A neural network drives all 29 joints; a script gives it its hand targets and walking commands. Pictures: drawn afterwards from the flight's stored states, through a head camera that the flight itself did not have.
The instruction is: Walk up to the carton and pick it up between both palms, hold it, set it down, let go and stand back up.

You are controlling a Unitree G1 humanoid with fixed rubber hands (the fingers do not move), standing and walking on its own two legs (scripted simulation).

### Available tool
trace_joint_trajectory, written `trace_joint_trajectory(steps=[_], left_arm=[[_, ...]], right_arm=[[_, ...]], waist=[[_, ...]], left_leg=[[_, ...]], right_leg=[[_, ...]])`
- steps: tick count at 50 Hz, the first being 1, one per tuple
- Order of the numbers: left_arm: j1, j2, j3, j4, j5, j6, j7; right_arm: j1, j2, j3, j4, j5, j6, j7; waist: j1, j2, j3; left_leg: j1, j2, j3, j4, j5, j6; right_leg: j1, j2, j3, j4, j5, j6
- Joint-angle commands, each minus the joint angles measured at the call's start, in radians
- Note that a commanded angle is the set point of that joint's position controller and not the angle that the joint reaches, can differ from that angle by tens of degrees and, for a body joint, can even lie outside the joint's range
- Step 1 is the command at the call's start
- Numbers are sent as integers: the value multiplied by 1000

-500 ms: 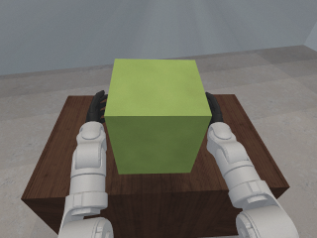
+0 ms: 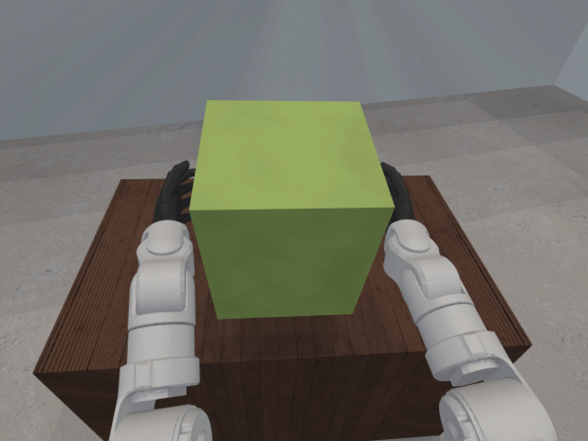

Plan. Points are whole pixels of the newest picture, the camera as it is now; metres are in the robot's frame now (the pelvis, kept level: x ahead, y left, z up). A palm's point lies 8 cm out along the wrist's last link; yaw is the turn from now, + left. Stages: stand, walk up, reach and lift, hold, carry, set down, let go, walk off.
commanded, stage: reach and lift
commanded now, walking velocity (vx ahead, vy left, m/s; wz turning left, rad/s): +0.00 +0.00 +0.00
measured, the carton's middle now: (285, 215) +0.40 -0.01 +0.13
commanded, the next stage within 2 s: hold in 0.44 s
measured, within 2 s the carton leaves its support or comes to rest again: neither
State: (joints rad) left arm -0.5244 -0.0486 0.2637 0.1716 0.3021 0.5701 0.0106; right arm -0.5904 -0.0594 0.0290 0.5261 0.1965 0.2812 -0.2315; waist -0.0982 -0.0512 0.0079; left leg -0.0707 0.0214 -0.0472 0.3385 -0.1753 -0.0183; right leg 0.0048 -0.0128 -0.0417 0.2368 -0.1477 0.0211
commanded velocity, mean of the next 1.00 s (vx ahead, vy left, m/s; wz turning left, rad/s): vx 0.00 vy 0.00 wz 0.00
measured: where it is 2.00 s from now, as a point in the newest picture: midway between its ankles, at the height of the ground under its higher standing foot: outside the picture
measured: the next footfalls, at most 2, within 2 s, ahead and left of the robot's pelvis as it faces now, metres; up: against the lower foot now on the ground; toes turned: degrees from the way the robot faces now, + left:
none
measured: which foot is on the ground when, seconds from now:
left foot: down 0.00-1.00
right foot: down 0.00-1.00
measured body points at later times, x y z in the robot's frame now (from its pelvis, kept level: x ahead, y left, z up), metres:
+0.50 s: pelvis +0.00 +0.00 +0.00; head -0.04 +0.03 +0.45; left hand +0.37 +0.15 +0.18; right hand +0.37 -0.15 +0.17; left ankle +0.01 +0.13 -0.75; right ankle -0.01 -0.13 -0.75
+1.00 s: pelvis +0.00 +0.00 +0.00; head -0.05 +0.02 +0.45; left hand +0.37 +0.15 +0.18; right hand +0.37 -0.15 +0.17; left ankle +0.01 +0.13 -0.75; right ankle -0.01 -0.13 -0.75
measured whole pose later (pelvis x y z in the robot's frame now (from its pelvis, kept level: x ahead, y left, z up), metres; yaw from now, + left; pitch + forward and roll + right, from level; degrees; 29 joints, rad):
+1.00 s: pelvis +0.00 +0.00 +0.00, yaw +0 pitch -7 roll -1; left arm -0.57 -0.05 0.31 0.14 0.34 0.67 -0.02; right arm -0.66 -0.05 0.02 0.53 0.21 0.36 -0.24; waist -0.09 -0.05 0.00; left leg -0.04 0.02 -0.05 0.33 -0.17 -0.02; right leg 0.03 -0.01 -0.04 0.24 -0.15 0.02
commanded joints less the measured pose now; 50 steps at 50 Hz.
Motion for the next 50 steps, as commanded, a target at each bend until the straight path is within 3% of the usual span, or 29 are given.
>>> trace_joint_trajectory(steps=[1, 4, 8, 11, 14, 15, 18, 22, 23, 26, 28, 32, 36, 37, 39, 40, 42, 44, 45, 46, 50], left_arm=[[-577, -572, -510, -77, -141, -35, -165], [-602, -569, -496, -56, -139, -27, -175], [-602, -571, -517, -82, -158, -23, -172], [-616, -572, -547, -136, -174, -24, -166], [-597, -562, -516, -96, -159, 0, -177], [-619, -554, -510, -113, -150, -4, -180], [-600, -560, -488, -94, -148, 5, -183], [-643, -580, -535, -152, -163, 9, -173], [-636, -573, -527, -142, -159, 14, -171], [-644, -551, -480, -103, -141, 30, -181], [-663, -551, -481, -93, -146, 36, -184], [-652, -549, -482, -110, -149, 37, -188], [-664, -551, -477, -94, -143, 42, -191], [-668, -549, -466, -88, -141, 44, -194], [-690, -546, -463, -99, -141, 41, -195], [-701, -544, -445, -93, -138, 38, -194], [-672, -543, -450, -62, -128, 43, -195], [-659, -554, -467, -102, -137, 42, -190], [-664, -542, -449, -99, -141, 37, -189], [-673, -564, -482, -136, -149, 31, -185], [-666, -549, -456, -100, -138, 44, -189]], right_arm=[[-748, 607, 356, -375, 58, -94, 126], [-758, 603, 320, -334, 51, -91, 132], [-823, 618, 370, -438, 79, -95, 123], [-802, 633, 379, -461, 89, -81, 111], [-751, 587, 331, -379, 79, -53, 110], [-743, 597, 334, -359, 73, -51, 119], [-776, 600, 344, -385, 77, -50, 120], [-800, 596, 345, -413, 106, -55, 121], [-801, 595, 351, -408, 109, -49, 121], [-807, 599, 337, -373, 91, -32, 120], [-825, 600, 302, -357, 80, -31, 125], [-847, 606, 331, -401, 100, -31, 117], [-826, 606, 316, -361, 85, -23, 114], [-835, 609, 311, -368, 86, -20, 116], [-824, 610, 301, -338, 79, -18, 122], [-820, 609, 300, -319, 75, -12, 122], [-833, 598, 296, -327, 76, -23, 124], [-828, 604, 322, -354, 93, -25, 126], [-826, 603, 329, -348, 93, -26, 124], [-813, 608, 331, -365, 102, -29, 123], [-834, 602, 321, -367, 94, -24, 119]], waist=[[1, 65, -342], [-7, 82, -322], [3, 37, -393], [-14, 55, -425], [-27, 69, -335], [-9, 79, -362], [1, 49, -350], [-8, 105, -395], [0, 89, -388], [13, 59, -329], [-4, 67, -329], [-2, 62, -380], [-16, 76, -354], [-13, 53, -338], [-14, 77, -343], [-5, 59, -324], [-4, 83, -332], [3, 87, -379], [4, 55, -372], [-6, 81, -399], [1, 64, -344]], left_leg=[[135, -71, 42, -1, 285, -24], [121, -73, 53, -19, 213, -17], [140, -79, 50, 8, 300, -18], [151, -82, 44, 21, 327, -22], [153, -73, 45, 0, 294, -27], [155, -72, 46, -4, 275, -23], [133, -74, 49, -4, 279, -22], [178, -72, 46, 14, 339, -34], [183, -67, 42, 21, 360, -35], [139, -70, 52, -13, 257, -15], [123, -70, 54, -24, 205, -10], [139, -80, 61, -4, 264, -13], [130, -75, 61, -11, 242, -15], [133, -74, 61, -17, 236, -10], [126, -73, 61, -24, 210, -10], [129, -76, 63, -28, 196, -7], [130, -75, 65, -26, 216, -9], [156, -70, 59, -3, 299, -20], [158, -72, 61, -3, 295, -18], [171, -72, 61, 3, 321, -25], [154, -73, 60, -8, 279, -14]], right_leg=[[85, 76, -31, 12, 228, 18], [64, 67, -26, -1, 146, 9], [99, 79, -35, 18, 252, 22], [117, 77, -28, 27, 311, 24], [82, 77, -28, 7, 223, 11], [80, 78, -30, 7, 201, 17], [91, 77, -28, 10, 214, 13], [84, 87, -38, 14, 220, 10], [85, 93, -36, 11, 233, 12], [80, 78, -31, 0, 164, 12], [63, 74, -33, -7, 126, 11], [104, 72, -32, 9, 214, 20], [85, 77, -38, 4, 171, 17], [82, 75, -33, -2, 165, 17], [74, 69, -35, -2, 135, 15], [69, 73, -30, -7, 127, 17], [70, 70, -35, -4, 131, 15], [91, 83, -40, 11, 185, 12], [87, 85, -35, 7, 183, 12], [98, 84, -39, 10, 204, 13], [82, 81, -38, -2, 177, 19]])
